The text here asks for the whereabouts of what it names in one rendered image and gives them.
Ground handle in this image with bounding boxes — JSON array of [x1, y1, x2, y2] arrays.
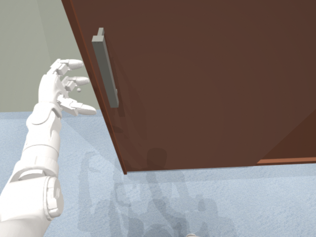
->
[[92, 28, 119, 108]]

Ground robot left forearm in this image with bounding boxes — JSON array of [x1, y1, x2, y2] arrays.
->
[[0, 102, 62, 222]]

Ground robot left hand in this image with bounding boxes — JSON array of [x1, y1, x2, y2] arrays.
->
[[39, 59, 97, 116]]

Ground wardrobe door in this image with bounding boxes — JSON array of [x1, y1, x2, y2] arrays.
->
[[262, 109, 316, 159], [72, 0, 316, 172]]

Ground left robot upper arm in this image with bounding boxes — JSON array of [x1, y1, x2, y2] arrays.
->
[[0, 176, 64, 237]]

